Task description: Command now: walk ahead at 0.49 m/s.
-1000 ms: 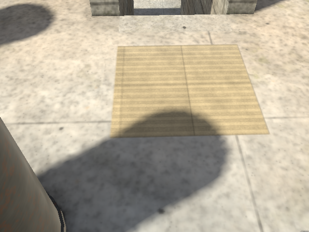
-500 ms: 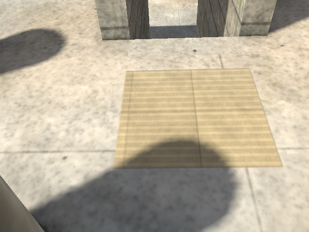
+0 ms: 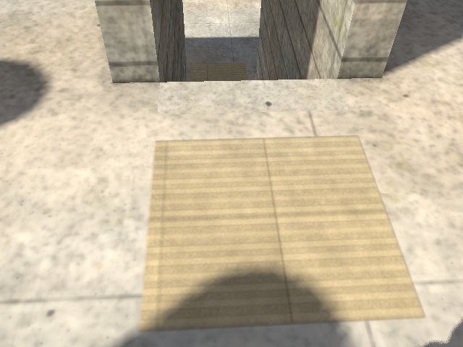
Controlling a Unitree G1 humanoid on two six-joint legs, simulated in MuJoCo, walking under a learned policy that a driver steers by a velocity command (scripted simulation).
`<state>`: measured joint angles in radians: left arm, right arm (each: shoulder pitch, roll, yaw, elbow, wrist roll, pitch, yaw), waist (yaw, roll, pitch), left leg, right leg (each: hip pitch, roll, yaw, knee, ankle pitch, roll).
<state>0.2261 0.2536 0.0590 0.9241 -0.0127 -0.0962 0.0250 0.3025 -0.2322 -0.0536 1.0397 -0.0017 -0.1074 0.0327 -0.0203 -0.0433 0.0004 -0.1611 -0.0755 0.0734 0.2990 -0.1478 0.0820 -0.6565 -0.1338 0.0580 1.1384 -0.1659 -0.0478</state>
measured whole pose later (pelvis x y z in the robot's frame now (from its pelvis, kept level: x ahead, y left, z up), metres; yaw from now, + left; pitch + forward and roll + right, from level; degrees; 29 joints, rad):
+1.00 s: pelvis +0.56 -0.01 -0.01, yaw +0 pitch +2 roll +0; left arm 0.30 0.25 0.06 1.00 -0.03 -0.10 0.01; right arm 0.14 -0.24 -0.06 0.93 0.00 -0.11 0.03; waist 0.00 -0.02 0.03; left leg -0.39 -0.03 0.06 0.51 -0.16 0.06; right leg -0.36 -0.03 0.03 1.17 -0.40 -0.05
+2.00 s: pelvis +1.12 -0.04 -0.02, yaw +0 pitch +2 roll -2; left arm 0.38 0.26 0.07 1.04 -0.01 -0.07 0.02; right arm -0.01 -0.24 -0.05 0.86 0.01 -0.09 0.04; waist 0.07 0.03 0.02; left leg -0.53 0.05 0.02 0.50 -0.05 0.05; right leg 0.08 0.03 -0.05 0.29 -0.41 0.00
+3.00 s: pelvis +1.62 -0.08 -0.01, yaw -1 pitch +1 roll -1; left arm 0.38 0.26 0.04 0.95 0.02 -0.06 -0.01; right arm 0.22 -0.30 -0.07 0.87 0.01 -0.04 0.00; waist 0.04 0.02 -0.06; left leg -0.62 0.09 -0.08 1.03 -0.13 0.01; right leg -0.14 0.07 -0.02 0.47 -0.34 -0.07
